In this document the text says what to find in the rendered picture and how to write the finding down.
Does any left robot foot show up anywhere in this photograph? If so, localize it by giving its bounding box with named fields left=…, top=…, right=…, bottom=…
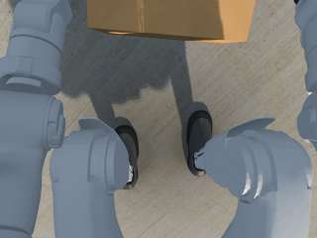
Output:
left=115, top=125, right=139, bottom=189

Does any left robot upper arm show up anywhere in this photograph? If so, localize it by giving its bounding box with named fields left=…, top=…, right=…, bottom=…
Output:
left=0, top=89, right=66, bottom=238

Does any carton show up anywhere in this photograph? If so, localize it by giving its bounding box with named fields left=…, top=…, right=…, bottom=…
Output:
left=86, top=0, right=256, bottom=44

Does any robot left forearm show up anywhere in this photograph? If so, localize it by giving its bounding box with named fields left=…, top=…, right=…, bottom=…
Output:
left=0, top=0, right=72, bottom=96

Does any robot left shin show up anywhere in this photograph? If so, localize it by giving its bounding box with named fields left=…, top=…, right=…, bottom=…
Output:
left=50, top=117, right=133, bottom=190

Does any right robot upper arm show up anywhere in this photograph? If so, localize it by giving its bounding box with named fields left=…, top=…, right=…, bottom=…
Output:
left=296, top=91, right=317, bottom=152

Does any robot right forearm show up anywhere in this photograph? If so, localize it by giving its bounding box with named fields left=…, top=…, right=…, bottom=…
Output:
left=294, top=0, right=317, bottom=95

